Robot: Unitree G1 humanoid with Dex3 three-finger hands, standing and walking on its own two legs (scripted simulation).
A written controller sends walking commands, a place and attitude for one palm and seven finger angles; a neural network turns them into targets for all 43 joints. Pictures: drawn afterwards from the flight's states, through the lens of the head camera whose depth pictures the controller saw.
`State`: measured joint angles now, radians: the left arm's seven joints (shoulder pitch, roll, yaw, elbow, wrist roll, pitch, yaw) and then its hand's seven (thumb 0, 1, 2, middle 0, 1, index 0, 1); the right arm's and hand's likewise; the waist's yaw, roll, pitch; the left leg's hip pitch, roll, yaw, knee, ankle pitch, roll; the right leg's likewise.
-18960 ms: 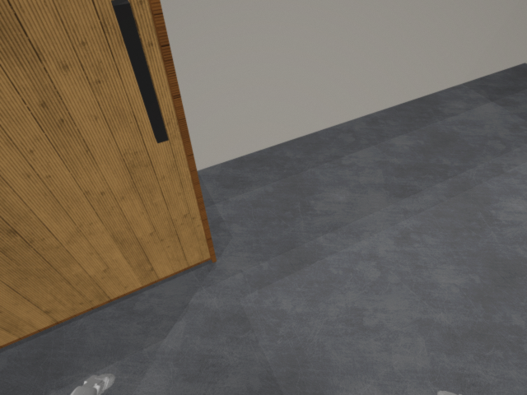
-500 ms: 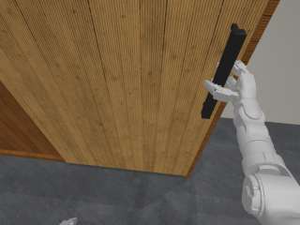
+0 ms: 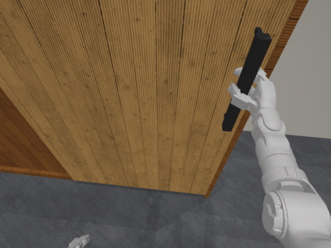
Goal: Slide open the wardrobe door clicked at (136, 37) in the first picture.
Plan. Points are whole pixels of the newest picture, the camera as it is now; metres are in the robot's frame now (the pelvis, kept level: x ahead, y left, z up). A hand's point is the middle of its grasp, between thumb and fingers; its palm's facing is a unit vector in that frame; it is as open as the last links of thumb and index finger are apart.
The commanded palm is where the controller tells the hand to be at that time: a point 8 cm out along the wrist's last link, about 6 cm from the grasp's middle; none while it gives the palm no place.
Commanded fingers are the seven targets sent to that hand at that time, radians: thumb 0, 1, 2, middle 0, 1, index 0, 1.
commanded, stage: grip the handle and tug to test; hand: right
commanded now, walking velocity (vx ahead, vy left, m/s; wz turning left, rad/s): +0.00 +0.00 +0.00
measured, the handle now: (239, 86) +0.51 -0.13 +0.13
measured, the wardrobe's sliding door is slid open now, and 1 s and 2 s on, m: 0.00 0.00 0.00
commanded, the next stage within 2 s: tug the door sideways, standing still in 0.42 s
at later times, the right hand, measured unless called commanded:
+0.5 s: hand (236, 96) +0.45 -0.11 +0.15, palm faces -0.02 +1.00 +0.02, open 6.2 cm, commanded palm +0.40 -0.17 +0.14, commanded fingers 0.00 -0.90 -0.90 0.45 1.40 0.45 1.40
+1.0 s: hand (234, 95) +0.45 -0.11 +0.15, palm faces +0.06 +1.00 -0.02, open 6.2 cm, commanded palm +0.43 -0.11 +0.14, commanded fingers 0.00 -0.90 -0.90 0.45 1.40 0.45 1.40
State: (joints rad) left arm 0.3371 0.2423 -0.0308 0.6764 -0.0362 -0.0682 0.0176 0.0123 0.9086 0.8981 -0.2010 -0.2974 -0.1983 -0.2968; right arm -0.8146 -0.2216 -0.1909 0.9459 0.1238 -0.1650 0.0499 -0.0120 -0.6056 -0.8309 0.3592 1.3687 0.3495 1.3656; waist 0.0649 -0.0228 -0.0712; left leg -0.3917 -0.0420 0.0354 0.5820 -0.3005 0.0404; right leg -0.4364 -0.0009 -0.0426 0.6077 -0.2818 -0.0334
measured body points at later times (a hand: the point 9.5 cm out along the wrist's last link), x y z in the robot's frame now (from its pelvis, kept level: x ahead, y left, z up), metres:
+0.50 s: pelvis +0.03 +0.00 +0.00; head +0.04 +0.01 +0.45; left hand +0.11 +0.25 -0.11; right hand +0.45 -0.17 +0.15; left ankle -0.01 +0.09 -0.73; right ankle +0.01 -0.10 -0.73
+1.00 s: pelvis +0.02 +0.00 +0.00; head +0.04 +0.01 +0.45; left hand +0.14 +0.23 -0.12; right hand +0.45 -0.16 +0.15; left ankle -0.01 +0.09 -0.73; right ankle +0.01 -0.10 -0.73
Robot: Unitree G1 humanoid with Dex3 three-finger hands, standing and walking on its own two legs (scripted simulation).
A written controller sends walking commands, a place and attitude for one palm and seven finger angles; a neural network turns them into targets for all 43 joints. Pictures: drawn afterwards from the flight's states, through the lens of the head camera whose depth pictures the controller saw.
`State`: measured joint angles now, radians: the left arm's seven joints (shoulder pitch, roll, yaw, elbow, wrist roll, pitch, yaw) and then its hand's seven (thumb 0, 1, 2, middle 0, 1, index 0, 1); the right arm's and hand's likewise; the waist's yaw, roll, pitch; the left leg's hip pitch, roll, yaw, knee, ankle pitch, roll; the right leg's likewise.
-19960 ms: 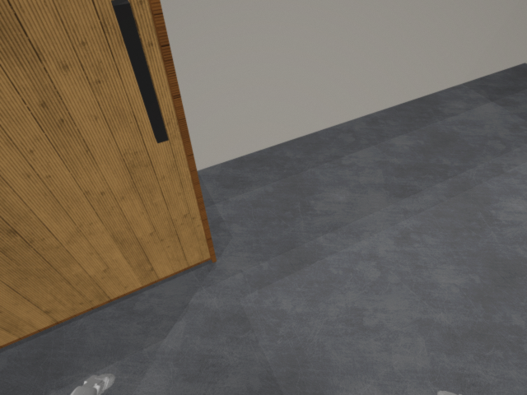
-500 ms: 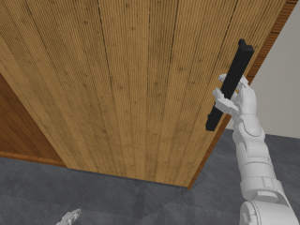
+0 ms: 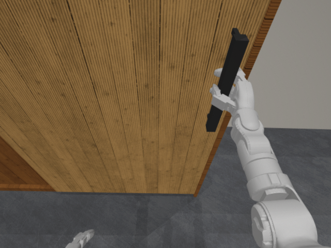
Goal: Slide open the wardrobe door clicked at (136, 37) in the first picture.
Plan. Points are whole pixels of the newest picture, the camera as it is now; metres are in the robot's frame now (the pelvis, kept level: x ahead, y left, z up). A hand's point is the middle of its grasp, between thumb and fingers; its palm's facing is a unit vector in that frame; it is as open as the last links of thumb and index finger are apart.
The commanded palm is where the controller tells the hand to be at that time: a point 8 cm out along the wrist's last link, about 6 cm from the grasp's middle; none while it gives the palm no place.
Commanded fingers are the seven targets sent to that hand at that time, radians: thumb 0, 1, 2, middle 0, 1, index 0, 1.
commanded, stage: tug the door sideways, standing still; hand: right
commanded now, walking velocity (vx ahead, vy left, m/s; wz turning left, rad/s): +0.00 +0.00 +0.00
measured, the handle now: (220, 87) +0.50 -0.11 +0.13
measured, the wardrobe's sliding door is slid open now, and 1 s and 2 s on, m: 0.00 0.00 0.11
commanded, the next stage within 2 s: step sideways, sliding the door along in 0.44 s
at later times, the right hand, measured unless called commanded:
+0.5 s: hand (216, 97) +0.44 -0.08 +0.15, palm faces -0.01 +1.00 -0.04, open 6.3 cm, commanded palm +0.42 -0.08 +0.14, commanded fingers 0.00 -0.90 -0.90 0.45 1.40 0.45 1.40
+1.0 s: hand (212, 97) +0.45 -0.08 +0.14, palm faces +0.14 +0.98 -0.12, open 6.5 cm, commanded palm +0.42 -0.06 +0.14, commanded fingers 0.00 -0.90 -0.90 0.45 1.40 0.45 1.40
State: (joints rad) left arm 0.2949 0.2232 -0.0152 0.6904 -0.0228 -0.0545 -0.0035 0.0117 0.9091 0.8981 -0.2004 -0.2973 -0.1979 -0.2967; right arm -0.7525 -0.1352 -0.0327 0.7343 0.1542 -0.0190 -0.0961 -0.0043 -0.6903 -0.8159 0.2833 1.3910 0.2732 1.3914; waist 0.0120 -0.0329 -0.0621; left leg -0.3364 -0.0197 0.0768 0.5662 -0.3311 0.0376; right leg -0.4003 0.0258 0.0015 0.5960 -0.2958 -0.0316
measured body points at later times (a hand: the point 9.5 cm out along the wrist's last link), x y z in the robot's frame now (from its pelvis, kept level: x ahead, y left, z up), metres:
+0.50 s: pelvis -0.01 -0.01 -0.01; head +0.02 +0.00 +0.44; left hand +0.09 +0.23 -0.13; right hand +0.44 -0.14 +0.15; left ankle -0.03 +0.09 -0.73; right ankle +0.00 -0.10 -0.73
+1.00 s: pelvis +0.00 +0.06 -0.01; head +0.04 +0.07 +0.44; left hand +0.12 +0.29 -0.14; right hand +0.43 -0.13 +0.15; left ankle +0.03 +0.18 -0.73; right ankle +0.00 -0.10 -0.73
